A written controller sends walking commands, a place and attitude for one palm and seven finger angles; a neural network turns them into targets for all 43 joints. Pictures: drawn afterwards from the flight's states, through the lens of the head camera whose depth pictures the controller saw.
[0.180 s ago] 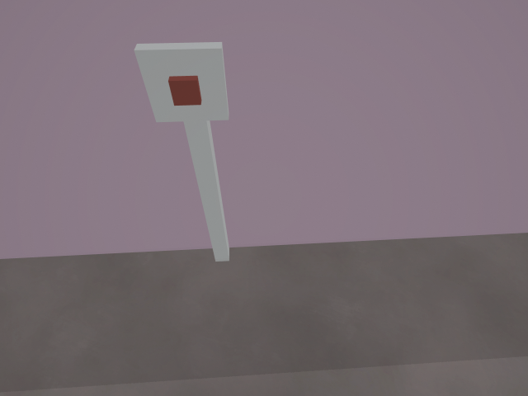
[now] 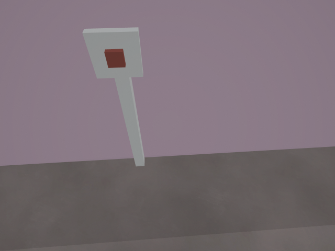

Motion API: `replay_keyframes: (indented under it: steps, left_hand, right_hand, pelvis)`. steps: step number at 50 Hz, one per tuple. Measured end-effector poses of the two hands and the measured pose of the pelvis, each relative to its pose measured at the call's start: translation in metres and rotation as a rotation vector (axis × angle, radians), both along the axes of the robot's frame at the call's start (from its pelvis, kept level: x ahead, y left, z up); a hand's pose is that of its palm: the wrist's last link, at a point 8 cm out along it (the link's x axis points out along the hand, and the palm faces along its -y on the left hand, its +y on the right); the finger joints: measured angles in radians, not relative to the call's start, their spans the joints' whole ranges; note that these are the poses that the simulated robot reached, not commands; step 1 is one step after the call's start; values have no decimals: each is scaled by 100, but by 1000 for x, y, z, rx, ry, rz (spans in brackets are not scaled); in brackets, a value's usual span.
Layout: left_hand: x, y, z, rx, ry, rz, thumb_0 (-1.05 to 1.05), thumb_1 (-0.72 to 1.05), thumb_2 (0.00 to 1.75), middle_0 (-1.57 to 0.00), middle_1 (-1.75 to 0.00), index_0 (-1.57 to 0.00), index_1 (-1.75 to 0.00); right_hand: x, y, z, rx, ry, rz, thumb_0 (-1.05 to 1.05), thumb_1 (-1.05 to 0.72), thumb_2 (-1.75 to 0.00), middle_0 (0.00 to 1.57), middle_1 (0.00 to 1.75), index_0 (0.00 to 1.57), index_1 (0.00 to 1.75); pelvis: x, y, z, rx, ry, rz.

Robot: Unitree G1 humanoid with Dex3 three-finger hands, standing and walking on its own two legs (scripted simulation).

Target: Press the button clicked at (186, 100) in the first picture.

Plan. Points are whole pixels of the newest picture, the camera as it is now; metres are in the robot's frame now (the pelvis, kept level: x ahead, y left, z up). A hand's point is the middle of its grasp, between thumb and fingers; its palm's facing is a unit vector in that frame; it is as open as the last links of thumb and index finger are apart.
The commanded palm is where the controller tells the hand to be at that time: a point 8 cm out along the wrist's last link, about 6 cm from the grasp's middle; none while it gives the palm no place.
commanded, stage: stand and wait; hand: left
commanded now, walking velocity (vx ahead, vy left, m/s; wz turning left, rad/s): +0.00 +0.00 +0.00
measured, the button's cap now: (115, 58) +0.70 +0.23 +0.08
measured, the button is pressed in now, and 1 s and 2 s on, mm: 0 0 0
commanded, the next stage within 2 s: look at it before walking up in 0.08 s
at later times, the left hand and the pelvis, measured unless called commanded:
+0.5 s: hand out of the picture +0.04 +0.21 -0.17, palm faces +0.00 -0.96 -0.27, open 7.4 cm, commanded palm none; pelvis +0.01 +0.00 +0.00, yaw -1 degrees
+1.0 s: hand out of the picture +0.05 +0.21 -0.17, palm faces +0.03 -0.96 -0.28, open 7.4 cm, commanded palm none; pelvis +0.01 -0.01 +0.00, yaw +1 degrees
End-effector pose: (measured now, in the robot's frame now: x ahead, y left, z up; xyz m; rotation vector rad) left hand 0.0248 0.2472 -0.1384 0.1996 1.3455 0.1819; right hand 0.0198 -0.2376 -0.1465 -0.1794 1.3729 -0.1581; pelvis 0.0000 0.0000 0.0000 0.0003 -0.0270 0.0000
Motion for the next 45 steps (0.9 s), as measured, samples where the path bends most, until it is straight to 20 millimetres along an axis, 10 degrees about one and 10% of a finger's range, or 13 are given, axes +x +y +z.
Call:
replay_keyframes:
  steps: [45]
  left_hand:
    - [27, 10, 8, 40, -41, -19, 0, 91, 90, -20, -30, -20, -30]
  right_hand:
    - [22, -26, 6, -41, -30, 13, 0, -90, -90, 20, 30, 20, 30]
  pelvis:
    - [8, -7, 1, 4, 4, 1]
